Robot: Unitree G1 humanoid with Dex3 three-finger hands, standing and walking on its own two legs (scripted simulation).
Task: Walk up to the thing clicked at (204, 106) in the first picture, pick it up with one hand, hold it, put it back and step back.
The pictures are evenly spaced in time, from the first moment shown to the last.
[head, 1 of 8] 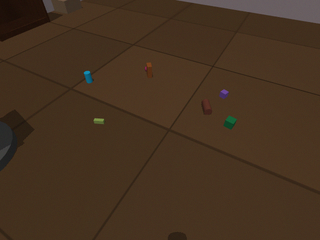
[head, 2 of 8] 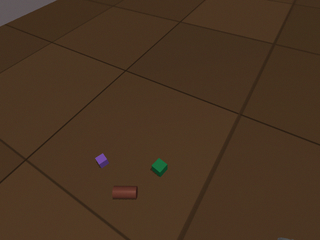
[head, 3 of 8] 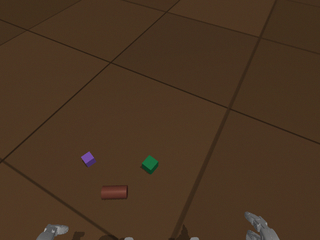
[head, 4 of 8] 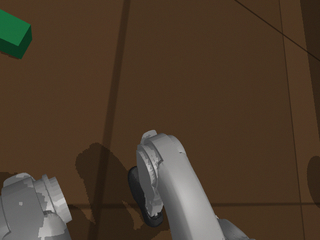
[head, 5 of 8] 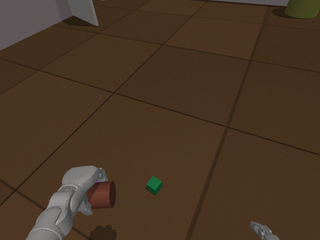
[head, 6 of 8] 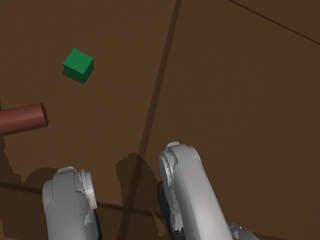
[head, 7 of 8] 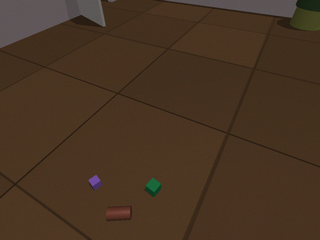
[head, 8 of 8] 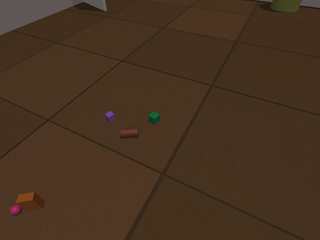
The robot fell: no
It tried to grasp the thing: yes
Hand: left
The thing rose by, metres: 0.66
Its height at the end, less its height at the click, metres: +0.00
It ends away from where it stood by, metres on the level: 0.01
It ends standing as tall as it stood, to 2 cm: yes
